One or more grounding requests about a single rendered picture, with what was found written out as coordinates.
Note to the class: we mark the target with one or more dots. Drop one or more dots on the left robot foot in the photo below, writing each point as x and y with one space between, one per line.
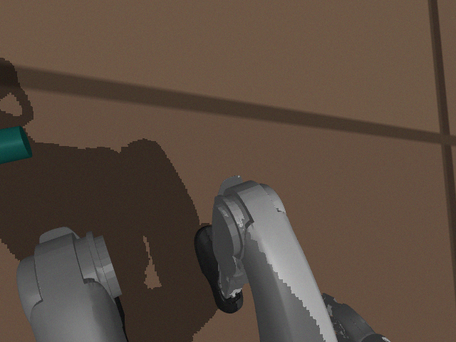
122 315

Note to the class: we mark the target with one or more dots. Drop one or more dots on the right robot foot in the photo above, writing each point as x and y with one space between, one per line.
209 267

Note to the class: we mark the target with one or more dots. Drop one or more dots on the bottle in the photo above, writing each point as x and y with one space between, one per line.
14 145

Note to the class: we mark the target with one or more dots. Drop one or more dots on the right robot hand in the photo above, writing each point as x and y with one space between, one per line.
347 323

